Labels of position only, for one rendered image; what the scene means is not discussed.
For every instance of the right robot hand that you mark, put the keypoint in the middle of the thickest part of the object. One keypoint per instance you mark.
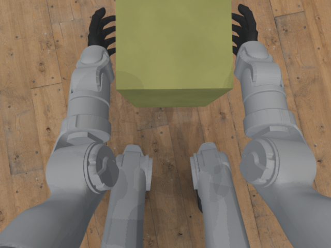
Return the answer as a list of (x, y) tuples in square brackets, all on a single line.
[(247, 31)]

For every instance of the robot right thigh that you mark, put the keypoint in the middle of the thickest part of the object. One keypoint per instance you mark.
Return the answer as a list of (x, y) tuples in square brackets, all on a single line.
[(223, 222)]

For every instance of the robot left forearm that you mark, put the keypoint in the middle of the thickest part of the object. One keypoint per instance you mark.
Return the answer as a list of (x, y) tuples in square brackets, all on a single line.
[(89, 100)]

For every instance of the left robot upper arm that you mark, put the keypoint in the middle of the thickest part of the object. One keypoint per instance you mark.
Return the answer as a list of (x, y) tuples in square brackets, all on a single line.
[(78, 177)]

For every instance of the robot right shin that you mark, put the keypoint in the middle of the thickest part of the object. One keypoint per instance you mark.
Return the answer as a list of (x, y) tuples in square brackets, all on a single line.
[(223, 155)]

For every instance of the right robot upper arm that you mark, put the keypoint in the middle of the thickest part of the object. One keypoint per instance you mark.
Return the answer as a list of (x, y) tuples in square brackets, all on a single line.
[(282, 171)]

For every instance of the carton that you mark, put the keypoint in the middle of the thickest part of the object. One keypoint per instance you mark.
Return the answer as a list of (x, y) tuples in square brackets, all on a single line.
[(173, 53)]

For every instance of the left robot hand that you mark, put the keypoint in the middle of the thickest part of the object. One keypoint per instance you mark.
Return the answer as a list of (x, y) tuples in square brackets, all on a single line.
[(96, 32)]

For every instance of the robot right forearm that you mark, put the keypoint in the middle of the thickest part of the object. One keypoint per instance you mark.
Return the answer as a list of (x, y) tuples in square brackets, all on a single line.
[(263, 94)]

